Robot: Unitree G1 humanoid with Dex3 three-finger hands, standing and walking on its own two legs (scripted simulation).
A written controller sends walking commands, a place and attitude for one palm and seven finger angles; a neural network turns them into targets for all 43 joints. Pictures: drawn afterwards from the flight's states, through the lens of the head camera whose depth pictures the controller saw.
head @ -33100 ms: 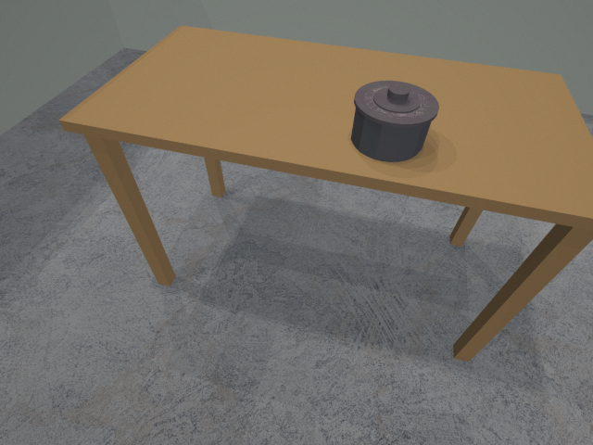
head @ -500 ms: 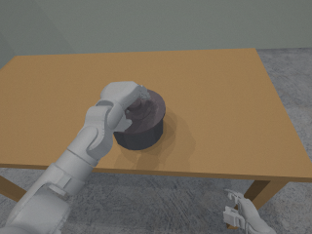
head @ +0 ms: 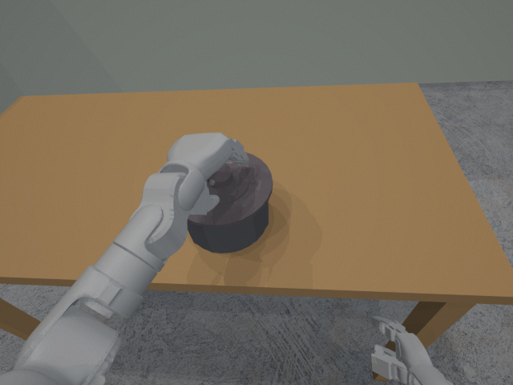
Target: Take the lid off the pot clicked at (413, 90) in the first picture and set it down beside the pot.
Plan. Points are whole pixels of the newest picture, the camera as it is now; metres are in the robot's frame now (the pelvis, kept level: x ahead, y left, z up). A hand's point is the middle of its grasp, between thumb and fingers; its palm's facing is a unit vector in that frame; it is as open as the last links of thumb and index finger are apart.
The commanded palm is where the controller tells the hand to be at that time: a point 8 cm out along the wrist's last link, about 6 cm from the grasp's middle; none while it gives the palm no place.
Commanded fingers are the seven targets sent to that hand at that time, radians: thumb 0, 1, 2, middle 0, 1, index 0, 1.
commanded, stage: close the fingers and squeeze the knob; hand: left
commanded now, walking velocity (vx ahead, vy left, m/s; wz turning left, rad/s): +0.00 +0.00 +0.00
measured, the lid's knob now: (219, 176) +0.42 +0.08 +0.11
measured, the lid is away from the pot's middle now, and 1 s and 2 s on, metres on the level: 0.01 0.01 0.01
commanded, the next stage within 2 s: lift the lid straight up in 1.20 s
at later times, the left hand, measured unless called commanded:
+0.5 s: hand (214, 184) +0.39 +0.08 +0.13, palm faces -0.18 -0.10 -0.98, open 8.7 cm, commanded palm +0.36 +0.09 +0.19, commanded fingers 0.00 0.03 1.23 -0.78 -0.60 -0.78 -0.60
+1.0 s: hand (210, 182) +0.39 +0.09 +0.13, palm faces -0.18 -0.11 -0.98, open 7.1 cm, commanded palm +0.36 +0.11 +0.19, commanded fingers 0.00 0.30 1.30 -0.96 -0.62 -1.01 -0.64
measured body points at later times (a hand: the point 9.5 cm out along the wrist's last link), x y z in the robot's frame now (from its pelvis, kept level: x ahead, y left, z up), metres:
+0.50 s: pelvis -0.01 -0.01 +0.00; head +0.00 -0.05 +0.45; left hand +0.39 +0.09 +0.18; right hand +0.19 -0.22 -0.11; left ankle -0.05 +0.10 -0.74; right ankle +0.01 -0.12 -0.74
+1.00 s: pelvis -0.01 -0.01 +0.00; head +0.00 -0.06 +0.45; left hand +0.39 +0.10 +0.18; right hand +0.19 -0.24 -0.11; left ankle -0.05 +0.10 -0.74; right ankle +0.01 -0.12 -0.74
